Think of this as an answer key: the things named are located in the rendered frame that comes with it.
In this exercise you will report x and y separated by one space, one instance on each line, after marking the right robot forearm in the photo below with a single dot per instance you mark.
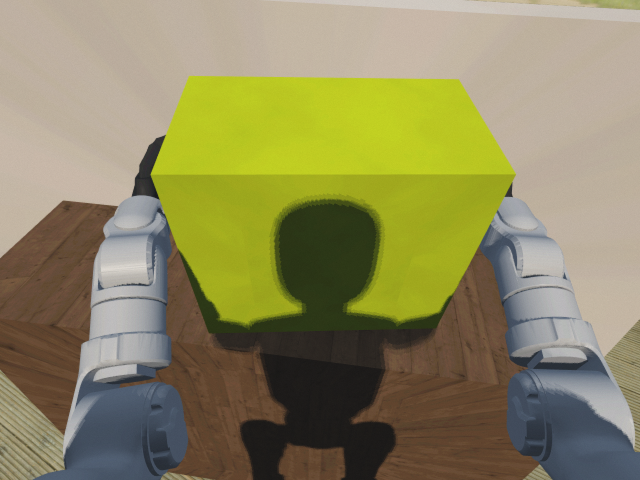
545 327

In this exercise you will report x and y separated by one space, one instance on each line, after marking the carton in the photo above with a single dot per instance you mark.
327 204

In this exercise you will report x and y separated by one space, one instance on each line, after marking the pedestal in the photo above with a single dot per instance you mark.
392 404

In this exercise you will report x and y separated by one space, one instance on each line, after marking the robot left hand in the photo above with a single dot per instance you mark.
143 182

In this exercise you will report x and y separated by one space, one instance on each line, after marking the left robot forearm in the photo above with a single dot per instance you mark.
127 340

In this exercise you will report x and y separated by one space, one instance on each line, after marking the left robot upper arm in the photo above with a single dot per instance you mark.
130 433

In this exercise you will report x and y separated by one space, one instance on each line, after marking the right robot upper arm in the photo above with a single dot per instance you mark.
574 423

